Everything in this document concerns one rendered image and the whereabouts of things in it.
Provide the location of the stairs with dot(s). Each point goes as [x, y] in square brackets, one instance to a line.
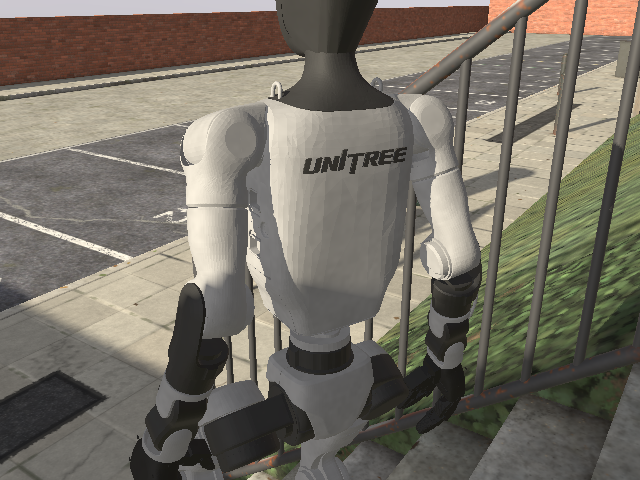
[540, 440]

